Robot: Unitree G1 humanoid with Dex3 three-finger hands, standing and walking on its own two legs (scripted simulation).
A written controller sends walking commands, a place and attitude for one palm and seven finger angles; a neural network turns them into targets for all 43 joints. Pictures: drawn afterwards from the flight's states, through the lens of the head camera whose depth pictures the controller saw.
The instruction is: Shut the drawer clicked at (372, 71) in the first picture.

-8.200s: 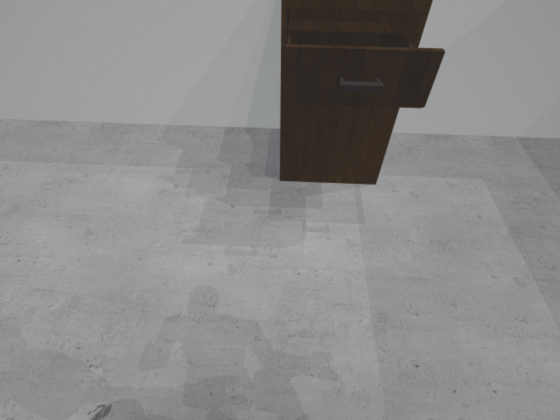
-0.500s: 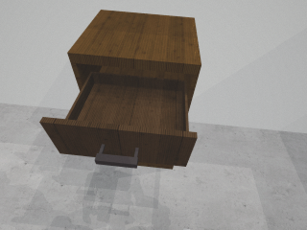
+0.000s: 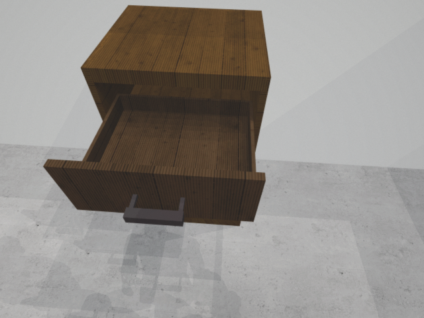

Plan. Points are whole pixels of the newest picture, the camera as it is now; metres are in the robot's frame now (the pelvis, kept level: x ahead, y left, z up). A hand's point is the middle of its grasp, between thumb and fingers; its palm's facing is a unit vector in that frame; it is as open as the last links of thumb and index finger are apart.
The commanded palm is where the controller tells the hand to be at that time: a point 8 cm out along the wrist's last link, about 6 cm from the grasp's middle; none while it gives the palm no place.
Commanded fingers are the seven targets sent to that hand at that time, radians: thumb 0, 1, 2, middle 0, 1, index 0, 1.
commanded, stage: come to a stop and stand still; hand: left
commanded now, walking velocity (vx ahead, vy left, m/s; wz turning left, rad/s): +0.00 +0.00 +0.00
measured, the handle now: (156, 208) +0.34 +0.15 -0.03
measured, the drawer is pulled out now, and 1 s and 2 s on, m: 0.30 0.30 0.30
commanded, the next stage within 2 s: look again from close up in 1.32 s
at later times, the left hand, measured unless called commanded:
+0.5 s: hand out of the picture +0.00 +0.20 -0.16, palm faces +0.02 -0.97 -0.24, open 7.4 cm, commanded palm none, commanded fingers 0.00 0.90 0.90 -0.20 -0.30 -0.20 -0.30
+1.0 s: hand out of the picture +0.10 +0.17 -0.16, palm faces +0.01 -0.97 -0.24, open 7.3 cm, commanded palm none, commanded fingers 0.00 0.90 0.90 -0.20 -0.30 -0.20 -0.30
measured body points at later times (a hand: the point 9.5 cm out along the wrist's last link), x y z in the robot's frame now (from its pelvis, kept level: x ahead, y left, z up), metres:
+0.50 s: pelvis +0.02 +0.02 +0.01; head +0.03 -0.01 +0.45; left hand +0.00 +0.25 -0.14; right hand +0.04 -0.20 -0.16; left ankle -0.02 +0.11 -0.73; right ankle +0.07 -0.12 -0.73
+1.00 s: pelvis +0.04 -0.01 +0.01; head +0.06 -0.03 +0.46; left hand +0.10 +0.22 -0.14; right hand +0.04 -0.23 -0.16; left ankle -0.02 +0.11 -0.73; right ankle +0.07 -0.12 -0.73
